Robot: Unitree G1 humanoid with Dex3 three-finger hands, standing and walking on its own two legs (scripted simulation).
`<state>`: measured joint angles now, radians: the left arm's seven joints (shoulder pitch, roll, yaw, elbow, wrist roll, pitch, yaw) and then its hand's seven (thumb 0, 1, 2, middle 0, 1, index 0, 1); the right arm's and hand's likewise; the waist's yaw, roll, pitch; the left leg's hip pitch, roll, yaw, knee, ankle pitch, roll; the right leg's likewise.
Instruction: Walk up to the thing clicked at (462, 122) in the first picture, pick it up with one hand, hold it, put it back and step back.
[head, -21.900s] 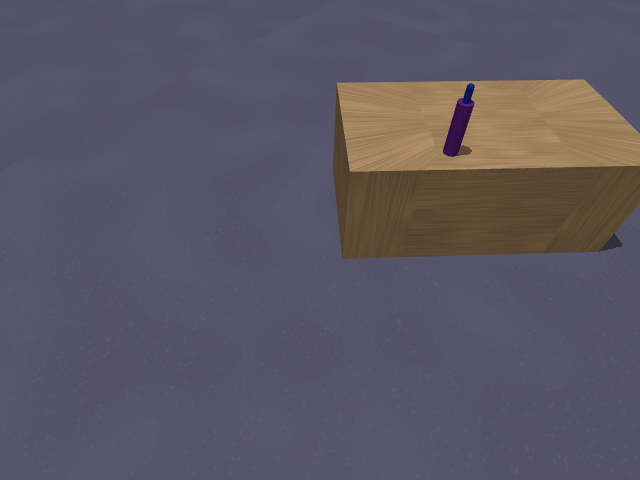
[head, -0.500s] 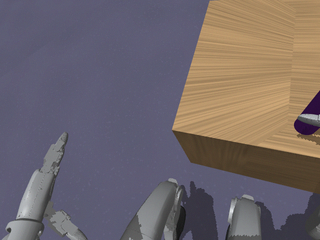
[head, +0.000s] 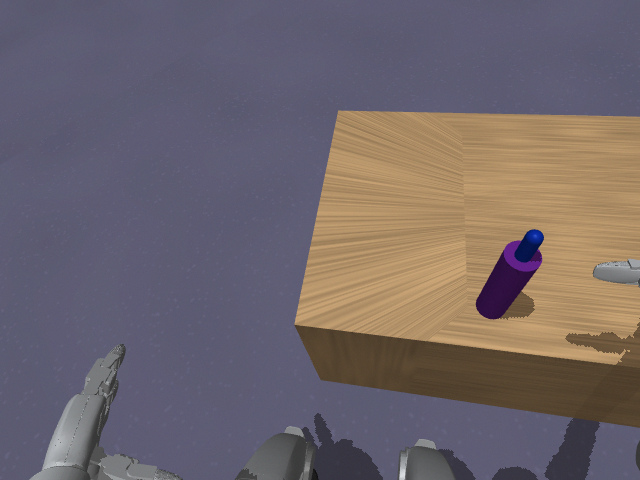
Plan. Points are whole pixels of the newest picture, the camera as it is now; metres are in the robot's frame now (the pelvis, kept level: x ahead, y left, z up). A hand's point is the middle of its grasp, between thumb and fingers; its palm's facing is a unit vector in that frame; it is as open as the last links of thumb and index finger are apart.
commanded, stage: home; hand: right
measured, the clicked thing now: (509, 275) +0.45 -0.22 -0.12
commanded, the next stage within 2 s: none
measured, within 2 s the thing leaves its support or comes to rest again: neither
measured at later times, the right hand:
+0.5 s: hand (561, 367) +0.28 -0.23 -0.01, palm faces +0.20 +0.95 -0.24, open 17.4 cm
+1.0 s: hand (511, 468) +0.18 -0.16 -0.02, palm faces +0.15 +0.95 -0.28, open 17.5 cm
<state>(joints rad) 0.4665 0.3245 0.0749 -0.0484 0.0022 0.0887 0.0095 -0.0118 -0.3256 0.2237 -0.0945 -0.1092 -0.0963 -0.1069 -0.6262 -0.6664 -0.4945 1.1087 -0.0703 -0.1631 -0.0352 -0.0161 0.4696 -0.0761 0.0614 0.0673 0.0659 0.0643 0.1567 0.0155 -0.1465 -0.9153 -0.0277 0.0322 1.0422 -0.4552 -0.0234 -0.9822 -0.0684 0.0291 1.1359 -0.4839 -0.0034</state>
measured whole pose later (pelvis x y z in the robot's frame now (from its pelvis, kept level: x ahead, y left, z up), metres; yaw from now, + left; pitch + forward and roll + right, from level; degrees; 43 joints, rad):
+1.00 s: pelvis +0.01 +0.03 +0.04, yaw -3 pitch +6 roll +1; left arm 0.29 0.22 -0.02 0.48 -0.03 -0.04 0.14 0.01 0.90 0.89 -0.20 -0.30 -0.21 -0.30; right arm 0.43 -0.20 0.01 0.10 0.01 0.13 -0.13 -0.02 0.55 -0.05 0.05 0.05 0.05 0.05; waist 0.02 -0.02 -0.07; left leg -0.55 0.00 0.03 0.89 -0.44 0.00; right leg -0.58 -0.04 0.02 0.90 -0.42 0.03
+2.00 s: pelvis +0.02 +0.00 +0.04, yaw -2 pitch +3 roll +1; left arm 0.19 0.26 -0.03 0.70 0.08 -0.05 0.05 0.01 0.89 0.90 -0.21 -0.31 -0.21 -0.30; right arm 0.29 -0.28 0.02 0.44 -0.07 0.07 -0.04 -0.01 0.54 -0.05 0.06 0.05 0.06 0.05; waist 0.01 -0.01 -0.02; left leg -0.44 0.02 0.01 0.83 -0.43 -0.02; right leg -0.48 -0.02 0.00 0.86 -0.43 -0.01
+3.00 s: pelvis +0.01 +0.01 +0.09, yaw -2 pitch -3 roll +0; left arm 0.14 0.34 0.01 1.17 0.02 0.00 0.00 0.00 0.90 0.89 -0.20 -0.30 -0.21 -0.30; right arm 0.17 -0.34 0.01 1.13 -0.03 0.00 -0.01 -0.01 0.39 -0.19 0.13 0.16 0.13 0.16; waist 0.01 -0.01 0.04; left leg -0.12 0.03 0.01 0.37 -0.19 -0.02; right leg -0.13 0.00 -0.02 0.34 -0.15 0.00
